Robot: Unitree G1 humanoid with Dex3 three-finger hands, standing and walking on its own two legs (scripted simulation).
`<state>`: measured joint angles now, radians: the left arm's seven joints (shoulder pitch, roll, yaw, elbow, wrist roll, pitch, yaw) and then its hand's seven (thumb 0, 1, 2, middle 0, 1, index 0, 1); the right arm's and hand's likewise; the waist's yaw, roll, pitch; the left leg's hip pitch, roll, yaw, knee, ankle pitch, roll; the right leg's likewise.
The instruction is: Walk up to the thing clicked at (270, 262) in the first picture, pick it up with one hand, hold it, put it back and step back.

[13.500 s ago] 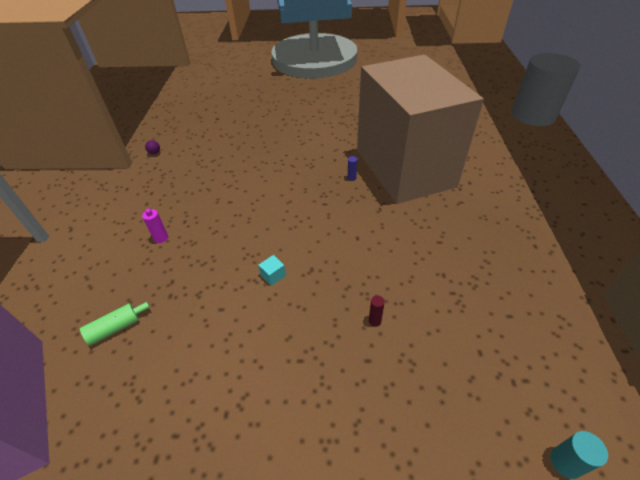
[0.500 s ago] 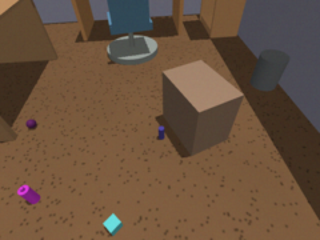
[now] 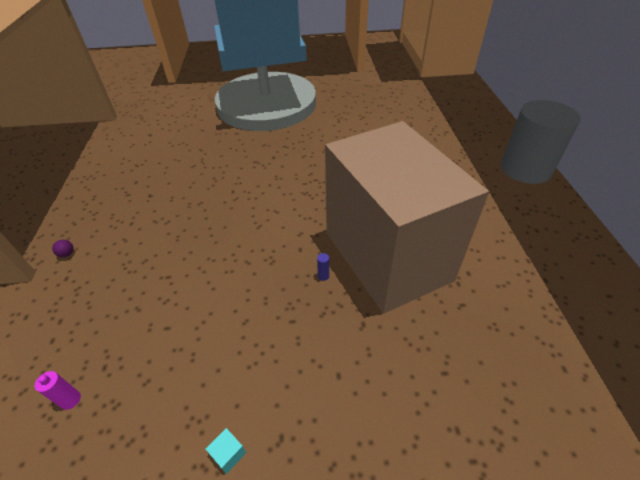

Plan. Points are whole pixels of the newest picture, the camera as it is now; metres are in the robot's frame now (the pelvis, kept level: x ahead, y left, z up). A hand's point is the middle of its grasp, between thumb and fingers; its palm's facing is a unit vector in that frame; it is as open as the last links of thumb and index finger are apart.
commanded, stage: stand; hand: left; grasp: from above
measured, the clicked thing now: (226, 450) +0.38 +0.31 -0.75
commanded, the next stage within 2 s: rise first in 1.02 s
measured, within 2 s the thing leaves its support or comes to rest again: neither
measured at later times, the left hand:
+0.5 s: hand out of the picture +0.07 +0.26 -0.16, palm faces -0.05 -0.94 -0.35, open 7.4 cm
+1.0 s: hand out of the picture +0.07 +0.26 -0.16, palm faces -0.04 -0.94 -0.34, open 7.4 cm
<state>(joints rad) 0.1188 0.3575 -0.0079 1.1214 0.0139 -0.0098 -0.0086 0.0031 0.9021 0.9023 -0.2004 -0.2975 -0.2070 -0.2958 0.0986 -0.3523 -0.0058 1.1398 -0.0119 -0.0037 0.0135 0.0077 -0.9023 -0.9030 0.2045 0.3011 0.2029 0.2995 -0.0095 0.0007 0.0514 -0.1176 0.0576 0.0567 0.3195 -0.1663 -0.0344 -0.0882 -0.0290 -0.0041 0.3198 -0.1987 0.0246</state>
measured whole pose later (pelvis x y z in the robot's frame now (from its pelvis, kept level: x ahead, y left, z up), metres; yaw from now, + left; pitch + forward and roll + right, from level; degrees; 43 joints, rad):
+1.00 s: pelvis +0.00 +0.00 +0.00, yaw +0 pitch -2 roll +0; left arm 0.13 0.36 -0.01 1.12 0.02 -0.01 -0.01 0.00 0.90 0.90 -0.20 -0.30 -0.21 -0.30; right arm 0.11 -0.35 -0.01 1.13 -0.01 0.00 0.01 0.01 -0.90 -0.90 0.20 0.30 0.20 0.30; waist -0.01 0.00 0.05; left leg -0.12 0.05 0.05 0.32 -0.17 -0.03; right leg -0.08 -0.03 -0.01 0.31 -0.20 0.03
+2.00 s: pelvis -0.01 +0.01 -0.10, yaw +1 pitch +20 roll -2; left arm 0.15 0.29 0.16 0.58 0.36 0.27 0.16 0.00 -0.41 0.96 -0.11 -0.94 -0.11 -0.95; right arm 0.17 -0.23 -0.03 0.60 -0.01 -0.13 -0.04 0.01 -0.83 -0.88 0.20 0.30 0.20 0.30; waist -0.01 0.01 -0.12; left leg -1.01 0.07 -0.02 1.19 -0.52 -0.02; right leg -0.93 -0.04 -0.03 1.15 -0.56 0.03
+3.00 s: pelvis -0.11 +0.01 -0.41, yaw -5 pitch +33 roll -7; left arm -0.87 0.61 0.33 1.48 0.72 0.32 0.54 0.00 -0.50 1.02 -0.21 -0.85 -0.18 -0.90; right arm 0.15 -0.26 0.02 0.91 -0.12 -0.25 0.18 0.01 -0.89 -0.90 0.20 0.30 0.20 0.30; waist -0.15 0.03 -0.11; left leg -2.21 0.07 -0.12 2.24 -0.62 -0.01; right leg -2.11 0.02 -0.02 2.20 -0.67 0.05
